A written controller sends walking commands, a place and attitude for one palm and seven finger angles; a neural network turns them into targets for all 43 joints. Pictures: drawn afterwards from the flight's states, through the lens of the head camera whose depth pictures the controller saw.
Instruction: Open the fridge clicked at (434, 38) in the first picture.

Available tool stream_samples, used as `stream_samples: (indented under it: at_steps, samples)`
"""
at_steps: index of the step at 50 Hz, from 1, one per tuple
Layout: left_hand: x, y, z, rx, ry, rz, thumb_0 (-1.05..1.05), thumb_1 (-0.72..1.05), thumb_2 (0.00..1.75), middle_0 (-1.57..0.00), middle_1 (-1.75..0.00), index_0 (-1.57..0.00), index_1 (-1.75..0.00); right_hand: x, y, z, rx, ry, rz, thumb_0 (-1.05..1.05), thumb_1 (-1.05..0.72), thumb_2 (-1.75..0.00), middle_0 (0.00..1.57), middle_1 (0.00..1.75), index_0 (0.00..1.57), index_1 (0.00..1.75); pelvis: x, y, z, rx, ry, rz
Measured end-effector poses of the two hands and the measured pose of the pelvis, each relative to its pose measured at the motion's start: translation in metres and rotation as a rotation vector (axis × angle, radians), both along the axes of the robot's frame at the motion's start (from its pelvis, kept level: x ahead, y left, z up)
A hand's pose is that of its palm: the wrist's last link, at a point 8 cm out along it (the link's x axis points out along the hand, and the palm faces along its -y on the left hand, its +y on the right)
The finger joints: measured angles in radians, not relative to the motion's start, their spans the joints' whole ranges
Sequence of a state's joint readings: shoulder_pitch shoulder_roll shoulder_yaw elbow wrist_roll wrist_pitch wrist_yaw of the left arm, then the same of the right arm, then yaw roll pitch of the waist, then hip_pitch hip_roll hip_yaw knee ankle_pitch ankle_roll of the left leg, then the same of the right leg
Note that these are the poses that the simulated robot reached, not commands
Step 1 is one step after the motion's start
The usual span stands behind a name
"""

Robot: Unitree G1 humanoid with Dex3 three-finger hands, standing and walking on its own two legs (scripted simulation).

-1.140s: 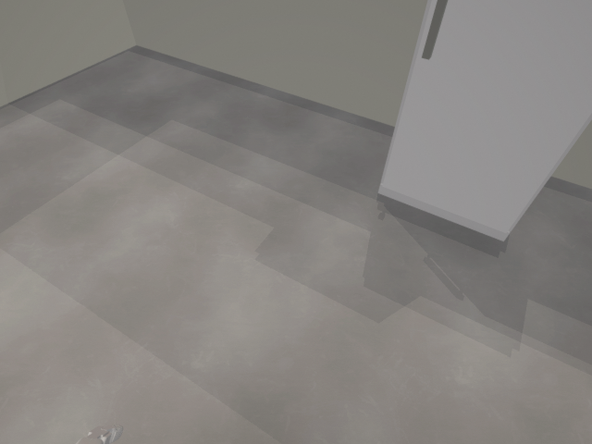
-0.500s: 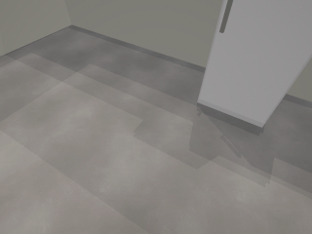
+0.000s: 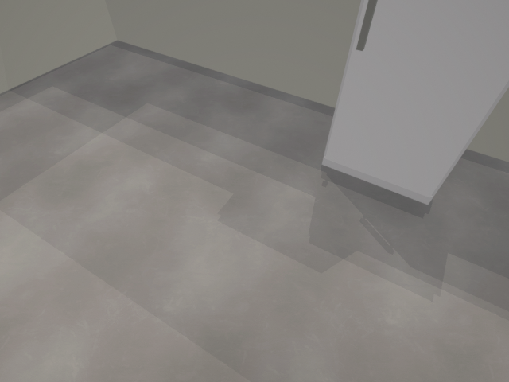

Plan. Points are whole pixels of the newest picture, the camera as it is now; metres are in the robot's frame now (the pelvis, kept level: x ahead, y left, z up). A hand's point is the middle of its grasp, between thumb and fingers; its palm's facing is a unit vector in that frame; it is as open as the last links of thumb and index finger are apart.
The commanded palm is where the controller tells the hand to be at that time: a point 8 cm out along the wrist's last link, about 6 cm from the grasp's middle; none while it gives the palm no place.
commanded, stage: look at it before walking up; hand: left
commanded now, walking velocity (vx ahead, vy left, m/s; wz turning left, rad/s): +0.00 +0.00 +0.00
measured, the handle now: out of the picture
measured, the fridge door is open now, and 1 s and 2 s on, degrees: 0 0 0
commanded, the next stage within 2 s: walk to a spot facing it in 0.30 s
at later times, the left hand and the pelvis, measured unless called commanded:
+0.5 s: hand out of the picture +0.09 +0.24 -0.16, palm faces -0.03 -0.95 -0.32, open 7.4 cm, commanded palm none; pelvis +0.02 +0.00 +0.00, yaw -1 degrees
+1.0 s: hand out of the picture +0.15 +0.13 -0.18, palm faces -0.11 -0.98 -0.18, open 7.3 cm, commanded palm none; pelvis +0.15 -0.04 -0.01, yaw -11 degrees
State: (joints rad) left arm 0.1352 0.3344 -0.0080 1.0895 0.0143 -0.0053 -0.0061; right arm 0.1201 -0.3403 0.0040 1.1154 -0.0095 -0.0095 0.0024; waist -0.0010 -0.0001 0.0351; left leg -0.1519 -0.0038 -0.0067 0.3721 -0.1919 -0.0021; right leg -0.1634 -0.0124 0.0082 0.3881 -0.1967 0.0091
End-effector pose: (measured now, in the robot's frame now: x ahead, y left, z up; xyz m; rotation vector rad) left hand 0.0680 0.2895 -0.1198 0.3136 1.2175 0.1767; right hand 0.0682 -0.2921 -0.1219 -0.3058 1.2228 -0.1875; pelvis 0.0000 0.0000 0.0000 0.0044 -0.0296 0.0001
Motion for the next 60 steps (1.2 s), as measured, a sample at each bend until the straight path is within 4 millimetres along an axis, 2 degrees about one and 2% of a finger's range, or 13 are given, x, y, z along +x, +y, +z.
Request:
stream_samples:
  at_steps: [9, 24, 29, 35, 38, 41, 44, 46, 48, 54, 60]
  samples:
    - [0.001, -0.002, -0.002, -0.002, 0.015, 0.004, 0.01, 0.90, 0.90, -0.20, -0.30, -0.21, -0.30, 0.006, -0.003, 0.001, -0.005, 0.006, 0.001, 0.00, -0.91, -0.90, 0.20, 0.30, 0.20, 0.30, 0.005, -0.002, 0.000, -0.001, 0.006, 0.000]
    - [0.016, -0.006, -0.001, 0.000, -0.011, 0.002, 0.01, 0.91, 0.90, -0.20, -0.30, -0.20, -0.30, 0.023, -0.001, 0.003, -0.005, -0.029, 0.003, 0.00, -0.91, -0.90, 0.20, 0.30, 0.20, 0.30, 0.014, -0.003, 0.000, -0.002, 0.002, -0.012]
    - [0.008, -0.020, -0.015, -0.051, 0.044, 0.004, 0.00, 0.91, 0.90, -0.20, -0.30, -0.20, -0.30, 0.014, 0.015, -0.009, 0.036, -0.006, -0.030, 0.00, -0.91, -0.90, 0.20, 0.30, 0.20, 0.30, 0.028, -0.002, -0.005, -0.007, 0.010, -0.045]
    - [0.001, -0.042, -0.034, -0.111, 0.166, -0.008, 0.01, 0.91, 0.90, -0.20, -0.30, -0.20, -0.30, -0.014, 0.033, -0.027, 0.090, 0.064, -0.133, 0.00, -0.91, -0.90, 0.20, 0.30, 0.20, 0.30, 0.056, -0.005, -0.015, 0.010, 0.025, -0.106]
    - [0.017, -0.058, -0.034, -0.119, 0.211, -0.038, 0.01, 0.91, 0.90, -0.20, -0.30, -0.20, -0.30, -0.035, 0.036, -0.033, 0.117, 0.118, -0.207, 0.00, -0.91, -0.90, 0.20, 0.30, 0.20, 0.30, 0.074, -0.013, -0.016, 0.015, 0.025, -0.137]
    - [0.049, -0.076, -0.037, -0.124, 0.179, -0.063, 0.01, 0.91, 0.90, -0.20, -0.30, -0.20, -0.30, -0.055, 0.035, -0.043, 0.142, 0.215, -0.255, 0.00, -0.91, -0.90, 0.20, 0.30, 0.20, 0.30, 0.092, -0.026, -0.022, 0.005, 0.021, -0.147]
    - [0.073, -0.090, -0.038, -0.123, 0.107, -0.042, 0.01, 0.91, 0.90, -0.20, -0.30, -0.20, -0.30, -0.055, 0.031, -0.044, 0.159, 0.303, -0.266, 0.00, -0.91, -0.90, 0.20, 0.30, 0.20, 0.30, 0.111, -0.037, -0.024, -0.006, 0.009, -0.140]
    - [0.081, -0.097, -0.034, -0.127, 0.098, -0.027, 0.01, 0.91, 0.90, -0.20, -0.30, -0.20, -0.30, -0.037, 0.026, -0.039, 0.157, 0.298, -0.267, 0.01, -0.91, -0.90, 0.20, 0.30, 0.20, 0.30, 0.125, -0.040, -0.018, -0.004, 0.005, -0.150]
    - [0.084, -0.103, -0.030, -0.132, 0.124, -0.028, 0.00, 0.91, 0.90, -0.20, -0.30, -0.20, -0.30, -0.008, 0.020, -0.033, 0.150, 0.248, -0.268, 0.01, -0.91, -0.90, 0.20, 0.30, 0.20, 0.30, 0.139, -0.042, -0.012, 0.000, 0.006, -0.168]
    - [0.098, -0.112, -0.027, -0.164, 0.248, -0.051, 0.00, 0.91, 0.90, -0.20, -0.30, -0.20, -0.30, 0.108, 0.014, -0.021, 0.145, 0.017, -0.268, 0.01, -0.91, -0.90, 0.20, 0.30, 0.20, 0.30, 0.185, -0.038, -0.004, -0.010, 0.017, -0.201]
    - [0.139, -0.100, -0.043, -0.192, 0.295, -0.016, 0.00, 0.91, 0.90, -0.20, -0.30, -0.20, -0.30, 0.224, 0.030, -0.018, 0.138, -0.111, -0.200, 0.00, -0.91, -0.90, 0.19, 0.30, 0.20, 0.30, 0.246, -0.022, -0.015, -0.043, 0.021, -0.204]
